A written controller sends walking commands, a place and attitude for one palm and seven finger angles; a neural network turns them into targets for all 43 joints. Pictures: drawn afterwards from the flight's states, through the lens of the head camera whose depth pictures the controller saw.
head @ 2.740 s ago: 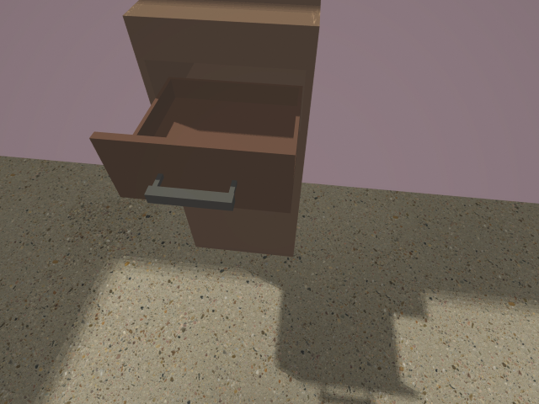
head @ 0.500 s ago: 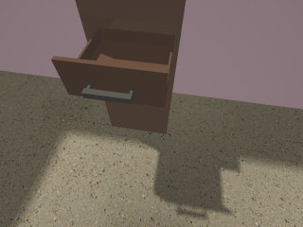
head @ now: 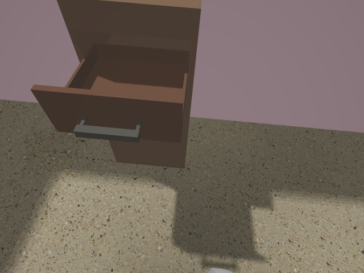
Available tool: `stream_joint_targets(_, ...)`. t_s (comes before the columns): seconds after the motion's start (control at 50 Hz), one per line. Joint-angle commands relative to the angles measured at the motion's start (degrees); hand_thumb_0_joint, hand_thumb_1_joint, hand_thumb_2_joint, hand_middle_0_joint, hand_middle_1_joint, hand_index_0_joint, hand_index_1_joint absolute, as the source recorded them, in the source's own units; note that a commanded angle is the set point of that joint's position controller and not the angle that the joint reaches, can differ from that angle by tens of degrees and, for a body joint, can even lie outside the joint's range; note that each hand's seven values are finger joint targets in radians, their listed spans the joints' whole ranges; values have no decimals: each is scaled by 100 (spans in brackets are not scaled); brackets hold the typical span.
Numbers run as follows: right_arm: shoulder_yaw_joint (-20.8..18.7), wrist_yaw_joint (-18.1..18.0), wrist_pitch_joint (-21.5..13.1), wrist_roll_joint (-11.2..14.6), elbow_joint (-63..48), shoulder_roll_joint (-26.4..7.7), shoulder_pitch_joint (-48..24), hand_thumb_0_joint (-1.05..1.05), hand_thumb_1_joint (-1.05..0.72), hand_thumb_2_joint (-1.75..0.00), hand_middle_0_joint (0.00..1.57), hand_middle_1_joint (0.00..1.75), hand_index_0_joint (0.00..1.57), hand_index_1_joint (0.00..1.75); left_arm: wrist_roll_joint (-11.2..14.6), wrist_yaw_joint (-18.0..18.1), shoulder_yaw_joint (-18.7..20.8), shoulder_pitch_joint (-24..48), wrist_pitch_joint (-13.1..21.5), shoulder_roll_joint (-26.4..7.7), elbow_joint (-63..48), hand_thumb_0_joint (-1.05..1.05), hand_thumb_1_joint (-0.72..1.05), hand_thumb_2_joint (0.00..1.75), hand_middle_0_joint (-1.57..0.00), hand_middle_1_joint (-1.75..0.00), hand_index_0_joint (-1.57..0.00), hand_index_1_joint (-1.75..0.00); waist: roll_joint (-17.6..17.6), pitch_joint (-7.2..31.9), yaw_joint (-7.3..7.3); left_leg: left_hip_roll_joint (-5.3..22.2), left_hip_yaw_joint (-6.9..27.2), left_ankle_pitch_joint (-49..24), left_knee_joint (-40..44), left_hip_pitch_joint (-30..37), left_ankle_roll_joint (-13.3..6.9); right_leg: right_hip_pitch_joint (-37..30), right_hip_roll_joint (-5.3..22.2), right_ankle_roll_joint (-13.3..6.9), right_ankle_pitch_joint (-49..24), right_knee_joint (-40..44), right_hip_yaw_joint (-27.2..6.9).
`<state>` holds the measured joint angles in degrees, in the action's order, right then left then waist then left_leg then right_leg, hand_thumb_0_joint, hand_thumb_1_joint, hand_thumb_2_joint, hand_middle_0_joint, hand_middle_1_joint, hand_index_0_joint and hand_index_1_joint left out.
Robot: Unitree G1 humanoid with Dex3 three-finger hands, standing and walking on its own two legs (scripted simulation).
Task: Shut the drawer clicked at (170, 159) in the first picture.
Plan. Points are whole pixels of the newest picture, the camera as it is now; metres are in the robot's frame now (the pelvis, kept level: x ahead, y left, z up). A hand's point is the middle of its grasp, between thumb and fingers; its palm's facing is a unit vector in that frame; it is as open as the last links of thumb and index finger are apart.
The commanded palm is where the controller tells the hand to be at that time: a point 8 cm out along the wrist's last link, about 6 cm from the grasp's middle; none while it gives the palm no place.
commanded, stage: take the last steps up to it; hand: left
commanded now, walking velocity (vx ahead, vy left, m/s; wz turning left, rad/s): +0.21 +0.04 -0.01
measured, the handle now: (110, 127) +0.46 +0.23 +0.00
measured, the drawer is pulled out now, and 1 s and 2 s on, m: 0.30 0.30 0.30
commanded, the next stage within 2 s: come to a stop and stand still in 0.28 s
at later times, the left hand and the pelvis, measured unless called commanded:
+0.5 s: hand (126, 269) +0.15 +0.15 -0.18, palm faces +0.08 -0.98 -0.20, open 7.3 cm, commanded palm none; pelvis +0.13 -0.03 -0.01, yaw +2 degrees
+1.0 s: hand (113, 258) +0.17 +0.18 -0.18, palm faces +0.08 -0.95 -0.29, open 7.3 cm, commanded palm none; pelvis +0.14 -0.02 -0.02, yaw +1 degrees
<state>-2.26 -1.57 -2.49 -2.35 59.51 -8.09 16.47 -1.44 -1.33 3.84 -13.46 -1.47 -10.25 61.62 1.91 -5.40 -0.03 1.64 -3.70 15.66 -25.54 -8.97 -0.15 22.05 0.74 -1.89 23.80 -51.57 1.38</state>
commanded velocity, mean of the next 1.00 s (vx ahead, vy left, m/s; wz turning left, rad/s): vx -0.03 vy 0.04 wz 0.00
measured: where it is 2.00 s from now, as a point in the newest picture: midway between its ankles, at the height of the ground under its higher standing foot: outside the picture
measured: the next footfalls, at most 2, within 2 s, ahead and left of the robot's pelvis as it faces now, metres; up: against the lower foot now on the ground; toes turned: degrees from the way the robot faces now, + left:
right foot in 0.14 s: +0.19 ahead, -0.13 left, +0.00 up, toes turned +0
left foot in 0.36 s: +0.16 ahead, +0.11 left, +0.00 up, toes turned +8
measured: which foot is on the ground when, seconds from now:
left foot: down 0.00-0.14, up 0.16-0.34, down 0.36-0.60, up 0.62-0.86, down 0.88-1.00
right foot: up 0.00-0.12, down 0.14-1.00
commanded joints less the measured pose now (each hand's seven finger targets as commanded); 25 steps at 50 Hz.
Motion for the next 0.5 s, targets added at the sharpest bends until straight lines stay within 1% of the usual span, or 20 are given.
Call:
stream_joint_targets(0.0,-128,-73,-10,35,130,-859,703,0,-90,-90,20,30,20,30,34,-5,15,484,265,-169,-582,0,90,90,-20,-30,-20,-30,-1134,220,-170,1260,839,-1272,1104,263,-865,32,128,25,-126,946,313)
stream_joint_targets(0.06,-145,-50,76,89,202,-846,552,0,-90,-90,20,30,20,30,17,8,98,-127,265,-283,-313,0,90,90,-20,-30,-20,-30,-719,207,160,883,506,76,583,-679,-541,-1418,-77,10,-902,2096,529)
stream_joint_targets(0.08,-124,-31,80,129,181,-684,503,0,-90,-90,20,30,20,30,3,44,173,-466,290,-494,-224,0,90,90,-20,-30,-20,-30,-314,206,344,489,236,620,-16,-1311,-334,-2142,198,-102,-607,2618,3)
stream_joint_targets(0.1,-69,14,87,178,46,-386,444,0,-90,-90,20,30,20,30,-16,103,269,-981,324,-965,-63,0,90,90,-20,-30,-20,-30,813,169,565,-130,-284,1318,-1162,-2247,-61,-2734,1309,-541,154,3367,-1515)
stream_joint_targets(0.12,-86,50,113,144,-97,-381,242,0,-90,-90,20,30,20,30,14,144,330,-1297,292,-1274,-4,0,90,90,-20,-30,-20,-30,1240,243,686,-99,-262,2061,-2395,-2452,-15,-2557,2224,-1031,607,4151,-2573)
stream_joint_targets(0.14,-133,58,145,139,-113,-506,185,0,-90,-90,20,30,20,30,20,200,300,-1076,297,-1210,-65,0,90,90,-20,-30,-20,-30,954,164,534,114,38,1956,-3083,-2434,-26,-2169,2316,-1284,990,4261,-2742)
stream_joint_targets(0.16,-163,47,159,132,-29,-453,101,0,-90,-90,20,30,20,30,21,245,283,-714,290,-991,-151,0,90,90,-20,-30,-20,-30,1066,-8,411,325,334,1627,-3292,-2520,-42,-1890,2080,-1240,518,4091,-2361)
stream_joint_targets(0.18,-160,54,158,121,13,-412,223,0,-90,-90,20,30,20,30,6,270,236,-422,284,-768,-221,0,90,90,-20,-30,-20,-30,1044,-17,239,443,401,1437,-3165,-2332,-52,-1641,1976,-1133,-85,3924,-1759)
stream_joint_targets(0.2,-128,71,168,119,69,-309,257,0,-90,-90,20,30,20,30,-10,274,203,-330,308,-637,-247,0,90,90,-20,-30,-20,-30,819,47,165,452,343,1318,-2856,-1963,-37,-1369,1842,-1049,-727,3852,-1384)
stream_joint_targets(0.24,-88,110,168,147,127,-39,396,0,-90,-90,20,30,20,30,-31,260,201,-205,348,-624,-241,0,90,90,-20,-30,-20,-30,437,134,21,386,138,1014,-1787,-1191,8,-919,1656,-910,-1298,3698,-884)
stream_joint_targets(0.28,-32,87,132,114,308,82,897,0,-90,-90,20,30,20,30,35,223,209,-53,333,-573,-231,0,90,90,-20,-30,-20,-30,319,167,-192,126,-291,-117,-612,-132,87,-397,1240,-623,-804,3360,-397)
stream_joint_targets(0.3,-35,73,86,110,423,-25,1162,0,-90,-90,20,30,20,30,55,206,176,13,305,-469,-243,0,90,90,-20,-30,-20,-30,-79,127,-278,112,-252,-344,-101,407,102,-29,971,-437,-328,3030,-218)
stream_joint_targets(0.32,-91,48,38,65,488,-379,1430,0,-90,-90,20,30,20,30,56,182,128,4,267,-263,-310,0,90,90,-20,-30,-20,-30,-1152,102,-347,703,676,-272,415,606,-127,383,452,-205,87,2183,88)
stream_joint_targets(0.34,-195,-11,32,18,477,-817,1724,0,-90,-90,20,30,20,30,47,176,73,70,258,-38,-427,0,90,90,-20,-30,-20,-30,-1964,156,-455,1778,1966,-5,979,711,-718,804,-3,40,509,1016,622)
stream_joint_targets(0.36,-219,-70,83,-13,368,-1004,1747,0,-90,-90,20,30,20,30,80,165,44,351,296,-78,-596,0,90,90,-20,-30,-20,-30,-1419,162,-531,2186,2650,-59,1204,471,-1217,980,-44,33,1001,210,342)
stream_joint_targets(0.38,-146,-84,34,-38,352,-861,1530,0,-90,-90,20,30,20,30,32,182,30,546,277,-37,-555,0,90,90,-20,-30,-20,-30,-1350,58,-464,2036,2412,-1187,1099,444,-1222,1082,124,19,910,-108,92)
stream_joint_targets(0.4,-64,-112,18,-20,293,-703,1161,0,-90,-90,20,30,20,30,63,189,10,528,271,-20,-492,0,90,90,-20,-30,-20,-30,-1441,83,-310,1847,1898,-2581,854,313,-1099,778,309,67,691,154,-69)
stream_joint_targets(0.44,25,-176,16,54,179,-600,454,0,-90,-90,20,30,20,30,116,198,-13,95,257,-67,-244,0,90,90,-20,-30,-20,-30,-1217,382,24,1335,758,-4388,298,221,-701,-449,252,124,-89,1671,96)
stream_joint_targets(0.46,-12,-195,42,125,172,-667,344,0,-90,-90,20,30,20,30,104,218,4,-311,264,-175,-65,0,90,90,-20,-30,-20,-30,-893,681,145,1023,472,-4382,-140,457,-418,-956,182,130,-1310,2573,164)
stream_joint_targets(0.48,-64,-192,82,214,111,-594,317,0,-90,-90,20,30,20,30,72,267,63,-590,288,-447,37,0,90,90,-20,-30,-20,-30,-335,913,127,649,165,-3457,-473,192,-95,-1489,431,34,-3441,2704,-255)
